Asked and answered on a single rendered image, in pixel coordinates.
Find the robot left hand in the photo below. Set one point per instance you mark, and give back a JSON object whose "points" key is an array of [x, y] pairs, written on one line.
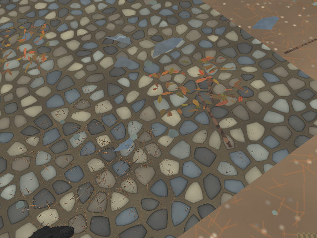
{"points": [[54, 232]]}

